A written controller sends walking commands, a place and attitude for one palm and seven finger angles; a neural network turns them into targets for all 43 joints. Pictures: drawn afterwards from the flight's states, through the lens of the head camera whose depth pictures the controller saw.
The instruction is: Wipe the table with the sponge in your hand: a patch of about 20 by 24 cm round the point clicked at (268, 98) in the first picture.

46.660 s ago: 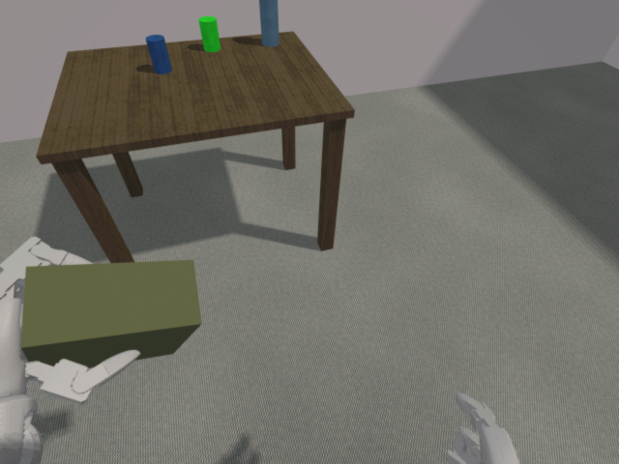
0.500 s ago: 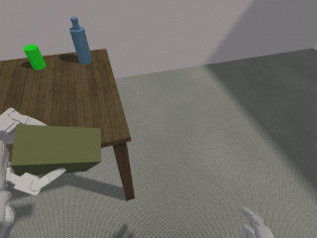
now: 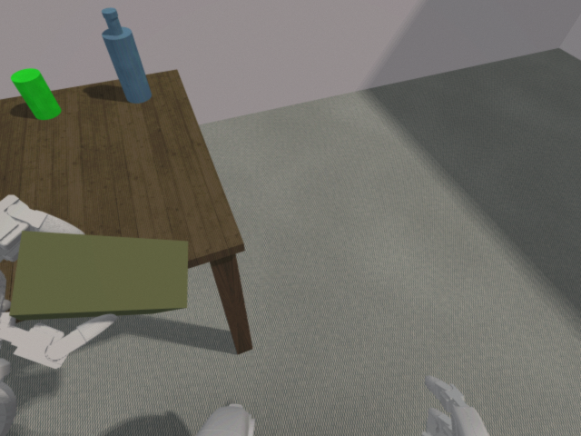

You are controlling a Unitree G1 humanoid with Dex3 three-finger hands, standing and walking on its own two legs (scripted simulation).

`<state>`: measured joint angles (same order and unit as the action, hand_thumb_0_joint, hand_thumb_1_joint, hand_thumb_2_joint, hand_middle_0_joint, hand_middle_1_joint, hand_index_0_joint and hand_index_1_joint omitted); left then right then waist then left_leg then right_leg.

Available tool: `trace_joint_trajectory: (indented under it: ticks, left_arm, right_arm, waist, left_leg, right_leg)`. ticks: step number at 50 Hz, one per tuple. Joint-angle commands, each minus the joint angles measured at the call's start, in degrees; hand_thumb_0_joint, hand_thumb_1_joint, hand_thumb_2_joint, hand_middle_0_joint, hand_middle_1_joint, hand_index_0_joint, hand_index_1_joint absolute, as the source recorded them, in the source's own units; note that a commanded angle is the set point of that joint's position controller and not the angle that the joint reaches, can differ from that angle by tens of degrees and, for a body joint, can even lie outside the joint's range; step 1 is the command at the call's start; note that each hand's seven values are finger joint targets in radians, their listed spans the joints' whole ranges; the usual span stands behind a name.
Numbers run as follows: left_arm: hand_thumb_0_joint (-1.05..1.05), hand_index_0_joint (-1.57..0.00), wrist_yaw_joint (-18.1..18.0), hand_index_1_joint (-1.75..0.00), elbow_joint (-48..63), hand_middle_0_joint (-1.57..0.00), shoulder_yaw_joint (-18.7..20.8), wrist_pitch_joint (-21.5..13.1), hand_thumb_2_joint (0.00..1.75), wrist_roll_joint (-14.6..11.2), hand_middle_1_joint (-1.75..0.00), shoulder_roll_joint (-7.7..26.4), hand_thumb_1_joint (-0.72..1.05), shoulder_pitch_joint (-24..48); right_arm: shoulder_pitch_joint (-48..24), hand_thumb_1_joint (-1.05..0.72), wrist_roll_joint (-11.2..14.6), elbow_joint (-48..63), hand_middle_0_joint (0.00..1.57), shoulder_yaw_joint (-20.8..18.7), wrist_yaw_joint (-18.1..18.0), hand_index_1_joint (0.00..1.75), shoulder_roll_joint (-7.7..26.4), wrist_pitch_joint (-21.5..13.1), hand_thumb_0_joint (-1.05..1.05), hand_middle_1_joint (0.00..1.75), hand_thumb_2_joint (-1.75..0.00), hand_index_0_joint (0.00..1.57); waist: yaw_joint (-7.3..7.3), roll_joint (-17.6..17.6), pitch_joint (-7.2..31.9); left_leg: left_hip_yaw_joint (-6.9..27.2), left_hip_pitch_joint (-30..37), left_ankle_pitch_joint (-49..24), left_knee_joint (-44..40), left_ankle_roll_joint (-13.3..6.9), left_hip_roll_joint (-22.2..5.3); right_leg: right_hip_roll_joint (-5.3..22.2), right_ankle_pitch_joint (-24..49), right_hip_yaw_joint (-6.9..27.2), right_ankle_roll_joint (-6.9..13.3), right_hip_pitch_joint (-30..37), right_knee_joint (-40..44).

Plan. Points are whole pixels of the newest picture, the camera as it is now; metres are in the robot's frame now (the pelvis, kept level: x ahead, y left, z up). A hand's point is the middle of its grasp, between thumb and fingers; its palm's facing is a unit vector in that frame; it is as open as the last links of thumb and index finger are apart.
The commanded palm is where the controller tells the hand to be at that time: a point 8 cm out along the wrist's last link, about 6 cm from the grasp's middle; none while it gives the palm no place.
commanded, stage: shuffle to correct the standing spot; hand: left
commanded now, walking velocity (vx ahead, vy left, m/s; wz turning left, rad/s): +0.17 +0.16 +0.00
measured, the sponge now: (126, 281) +0.24 +0.20 +0.14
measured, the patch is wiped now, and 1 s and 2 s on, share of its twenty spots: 0.00 0.00 0.00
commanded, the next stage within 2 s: come to a stop and stand still in 0.70 s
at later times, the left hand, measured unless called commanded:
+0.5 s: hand out of the picture +0.28 +0.34 +0.17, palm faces +0.41 -0.78 -0.48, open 10.6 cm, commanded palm +0.23 +0.37 +0.18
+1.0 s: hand out of the picture +0.36 +0.41 +0.15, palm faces +0.46 -0.79 -0.40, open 10.6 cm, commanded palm +0.30 +0.42 +0.18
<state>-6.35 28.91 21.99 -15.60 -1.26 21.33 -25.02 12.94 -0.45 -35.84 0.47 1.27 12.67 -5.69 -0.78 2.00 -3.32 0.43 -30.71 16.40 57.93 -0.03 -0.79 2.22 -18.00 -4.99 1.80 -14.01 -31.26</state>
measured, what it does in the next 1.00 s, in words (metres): steps to the left: left foot, then right foot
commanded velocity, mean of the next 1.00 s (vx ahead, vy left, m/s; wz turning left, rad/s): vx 0.10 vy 0.07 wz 0.00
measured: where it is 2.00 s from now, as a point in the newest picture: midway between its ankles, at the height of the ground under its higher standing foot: outside the picture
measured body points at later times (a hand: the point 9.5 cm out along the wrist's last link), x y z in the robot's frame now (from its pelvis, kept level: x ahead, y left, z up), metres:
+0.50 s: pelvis +0.07 +0.09 +0.00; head +0.11 +0.10 +0.44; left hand +0.26 +0.38 +0.20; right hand +0.23 -0.14 -0.10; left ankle +0.10 +0.23 -0.71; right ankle +0.05 -0.03 -0.74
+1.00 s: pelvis +0.14 +0.14 +0.00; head +0.16 +0.14 +0.45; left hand +0.33 +0.45 +0.18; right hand +0.30 -0.09 -0.09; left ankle +0.17 +0.27 -0.71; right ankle +0.14 +0.05 -0.74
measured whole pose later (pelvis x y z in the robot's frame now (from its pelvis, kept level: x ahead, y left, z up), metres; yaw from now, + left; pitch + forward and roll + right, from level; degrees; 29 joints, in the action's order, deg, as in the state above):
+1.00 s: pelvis +0.14 +0.14 +0.00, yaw -1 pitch +0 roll +1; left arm -8.7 23.5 22.7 -10.5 -1.7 19.4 -25.2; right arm 11.8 0.1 -36.8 1.2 -1.6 12.7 -5.9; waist -1.4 1.4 -2.6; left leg -2.9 -23.1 18.7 44.5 0.6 -1.3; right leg 2.0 -16.8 -5.3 1.8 -13.8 -31.1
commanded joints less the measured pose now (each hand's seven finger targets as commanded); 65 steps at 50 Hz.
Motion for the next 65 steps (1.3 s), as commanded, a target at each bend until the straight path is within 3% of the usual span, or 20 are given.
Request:
trace_joint_trajectory:
  ticks: [1,4,7,12,13,15,19,25,27,28,30,38,39,41,43,48,51,53,57,65]
  left_arm:
    - [0.0,-1.2,-1.3,-1.6,7.8,-1.2,7.8,-2.1,1.3,-0.8,-1.6,10.5,0.1,1.0]
    - [0.0,-1.2,-0.6,-1.6,10.7,-1.2,7.2,-1.8,1.3,-0.9,-1.6,10.7,0.1,2.0]
    - [0.0,-1.2,-0.5,-1.6,14.7,-1.2,7.8,-3.7,1.3,-0.9,-1.6,12.4,0.1,6.4]
    - [0.0,-1.2,-1.3,-1.6,18.3,-1.2,9.4,-2.2,1.3,-0.1,-1.6,12.9,0.1,4.8]
    - [0.0,-1.2,-1.6,-1.6,18.1,-1.2,9.0,-2.4,1.3,0.0,-1.6,12.7,0.1,3.3]
    - [0.0,-1.2,-1.9,-1.6,16.0,-1.2,11.3,-1.3,1.3,-0.8,-1.6,15.2,0.1,1.4]
    - [0.0,-1.2,-1.3,-1.6,9.3,-1.2,10.0,-1.2,1.3,-1.1,-1.6,11.2,0.1,-0.5]
    - [0.0,-1.2,-1.8,-1.6,8.8,-1.2,5.6,-0.8,1.3,-0.3,-1.6,8.8,0.1,5.9]
    - [0.0,-1.2,-1.8,-1.6,15.0,-1.2,4.2,-1.3,1.3,-0.3,-1.6,8.8,0.1,8.2]
    - [0.0,-1.2,-1.7,-1.6,18.2,-1.2,3.6,-2.0,1.3,0.2,-1.6,9.4,0.1,9.7]
    - [0.0,-1.2,-1.9,-1.6,20.6,-1.2,5.5,-1.5,1.3,0.8,-1.6,11.9,0.1,10.0]
    - [0.0,-1.2,-3.0,-1.6,14.0,-1.2,11.2,-0.6,1.3,-0.9,-1.6,12.9,0.1,-3.5]
    - [0.0,-1.2,-3.0,-1.6,11.0,-1.2,11.6,-0.2,1.3,-0.8,-1.6,12.9,0.1,-3.3]
    - [0.0,-1.2,-2.9,-1.6,5.8,-1.2,12.4,0.7,1.3,-1.4,-1.6,13.9,0.1,-0.8]
    - [0.0,-1.2,-1.9,-1.6,2.9,-1.2,7.4,1.6,1.3,-1.8,-1.6,8.6,0.1,1.7]
    - [0.0,-1.2,-3.0,-1.6,8.8,-1.2,1.8,0.8,1.3,-0.5,-1.6,6.7,0.1,7.8]
    - [0.0,-1.2,-3.8,-1.6,18.9,-1.2,-0.1,1.3,1.3,0.0,-1.6,7.5,0.1,12.0]
    - [0.0,-1.2,-4.6,-1.6,25.2,-1.2,2.0,0.6,1.3,0.6,-1.6,10.8,0.1,13.7]
    - [0.0,-1.2,-4.0,-1.6,23.3,-1.2,8.2,0.6,1.3,0.1,-1.6,15.4,0.1,8.0]
    - [0.0,-1.2,-1.0,-1.6,8.3,-1.2,6.1,4.0,1.3,-2.6,-1.6,8.3,0.1,-6.4]
  right_arm:
    - [-5.9,-0.9,0.1,9.8,0.2,-2.9,-1.7,0.3,3.8,-4.1,0.0,0.3,-0.9,0.2]
    - [-4.8,-0.9,0.7,10.8,0.2,-3.8,-2.9,0.3,5.0,-5.1,0.0,0.3,-0.9,0.2]
    - [-5.0,-0.9,1.4,11.9,0.2,-4.9,-2.9,0.3,7.0,-6.2,0.0,0.3,-0.9,0.2]
    - [-5.6,-0.9,2.0,11.0,0.2,-4.1,-1.7,0.3,6.8,-6.6,0.0,0.3,-0.9,0.2]
    - [-5.9,-0.9,1.9,11.3,0.2,-3.9,-1.5,0.3,6.4,-6.5,0.0,0.3,-0.9,0.2]
    - [-6.5,-0.9,1.0,12.0,0.2,-3.7,-1.1,0.3,5.2,-5.2,0.0,0.3,-0.9,0.2]
    - [-5.1,-0.9,0.9,8.9,0.2,-3.3,-1.1,0.3,5.9,-3.7,0.0,0.3,-0.9,0.2]
    - [-4.7,-0.9,0.1,8.8,0.2,-3.4,-2.9,0.3,4.3,-4.3,0.0,0.3,-0.9,0.2]
    - [-4.5,-0.9,0.8,10.3,0.2,-4.8,-3.2,0.3,6.8,-5.0,0.0,0.3,-0.9,0.2]
    - [-4.5,-0.9,1.0,11.0,0.2,-4.9,-2.8,0.3,6.4,-5.2,0.0,0.3,-0.9,0.2]
    - [-5.4,-0.9,0.3,10.3,0.2,-4.3,-2.8,0.3,5.8,-5.5,0.0,0.3,-0.9,0.2]
    - [-5.5,-0.9,1.2,9.9,0.2,-2.9,-2.8,0.3,5.7,-5.4,0.0,0.3,-0.9,0.2]
    - [-4.8,-0.9,1.2,9.6,0.2,-2.9,-3.1,0.3,5.4,-4.6,0.0,0.3,-0.9,0.2]
    - [-4.1,-0.9,0.8,10.2,0.2,-3.3,-3.1,0.3,5.2,-3.4,0.0,0.3,-0.9,0.2]
    - [-4.2,-0.9,1.5,9.0,0.2,-3.8,-2.2,0.3,6.4,-3.3,0.0,0.3,-0.9,0.2]
    - [-8.0,-0.9,0.1,8.3,0.2,-0.5,-4.0,0.3,3.1,-3.7,0.0,0.3,-0.9,0.2]
    - [-7.3,-0.9,0.0,9.1,0.2,-2.2,-5.0,0.3,4.7,-5.1,0.0,0.3,-0.9,0.2]
    - [-8.7,-0.9,0.1,10.1,0.2,-3.5,-5.3,0.3,6.5,-5.7,0.0,0.3,-0.9,0.2]
    - [-7.9,-0.9,-1.1,9.2,0.2,-2.9,-4.3,0.3,4.5,-6.3,0.0,0.3,-0.9,0.2]
    - [-5.2,-0.9,1.6,10.5,0.2,-2.5,-3.1,0.3,5.1,-3.5,0.0,0.3,-0.9,0.2]
  waist:
    - [-0.63,7.0,8.6]
    - [0.37,-1.7,9.1]
    - [0.56,-15.4,9.7]
    - [-0.9,-16.7,10.5]
    - [-1.33,-11.1,11.2]
    - [-1.64,14.1,8.9]
    - [-0.06,7.3,2.2]
    - [0.35,0.5,10.9]
    - [1.36,-15.7,14.0]
    - [0.6,-17.7,14.8]
    - [0.89,-16.0,11.6]
    - [-0.33,-11.6,10.4]
    - [-0.28,-5.2,11.2]
    - [-0.04,15.2,10.3]
    - [0.66,10.0,5.2]
    - [0.44,6.5,9.1]
    - [0.38,-2.4,11.6]
    - [-1.09,-15.1,12.6]
    - [-0.42,-20.4,12.0]
    - [0.91,-4.2,13.1]
  left_leg:
    - [-8.4,12.2,-4.8,-22.1,-0.7,0.6]
    - [-7.7,23.5,-9.9,-31.3,-2.0,0.8]
    - [17.7,30.4,-21.1,-36.4,-13.4,-16.8]
    - [0.1,14.5,-12.6,-27.4,-7.2,-8.7]
    - [-1.7,6.4,-4.1,-21.1,-5.1,-5.4]
    - [-3.0,-11.6,11.2,8.4,-0.2,2.5]
    - [4.2,-10.7,5.5,7.3,1.1,-5.5]
    - [-9.9,21.7,-9.4,-30.5,-0.5,2.1]
    - [9.8,35.3,-20.5,-32.5,-8.3,-11.7]
    - [19.3,35.3,-26.0,-35.3,-13.4,-17.9]
    - [17.1,32.2,-31.7,-34.9,-14.1,-16.8]
    - [1.9,9.6,-8.3,-30.0,-5.4,-9.9]
    - [-0.5,6.1,-4.9,-23.2,-4.2,-7.5]
    - [-4.8,-9.8,12.3,3.0,-0.2,1.5]
    - [2.6,-9.0,10.4,9.6,1.1,-1.8]
    - [-5.2,11.5,0.4,-20.4,0.6,0.1]
    - [-2.3,24.2,-15.2,-31.8,0.2,-1.0]
    - [12.4,25.8,-25.7,-35.8,-5.0,-13.8]
    - [13.1,23.9,-34.7,-39.7,-3.6,-14.4]
    - [2.4,18.1,-19.8,-33.0,0.3,-9.0]
  right_leg:
    - [11.3,17.5,6.5,4.8,3.6,7.2]
    - [6.5,15.3,3.9,0.9,0.2,-6.6]
    - [-2.4,-16.9,1.8,-2.4,-18.5,-32.3]
    - [-0.8,-2.6,-1.4,-1.3,1.9,-5.3]
    - [1.0,1.1,2.5,-0.5,10.5,2.1]
    - [22.9,0.8,38.8,9.4,14.7,16.5]
    - [19.1,13.0,23.2,10.4,6.5,12.0]
    - [6.8,16.1,4.4,1.9,2.5,-3.0]
    - [1.3,1.9,1.3,-2.4,-13.0,-23.5]
    - [-1.4,-16.0,2.6,-2.3,-18.1,-33.4]
    - [0.9,-15.6,3.2,-1.8,-21.0,-33.1]
    - [-2.2,1.6,-2.7,-1.1,7.2,1.3]
    - [0.0,3.0,1.9,0.4,11.9,5.6]
    - [20.2,7.8,34.9,11.0,16.4,15.0]
    - [20.0,15.2,30.2,12.0,8.9,15.1]
    - [9.0,28.9,6.0,5.1,5.2,6.8]
    - [4.8,17.8,5.8,1.2,2.6,1.1]
    - [0.1,-2.6,4.4,-1.4,-2.4,-5.5]
    - [-1.6,-6.5,4.0,-0.7,-0.3,-8.0]
    - [0.1,20.3,4.8,-0.4,10.8,11.3]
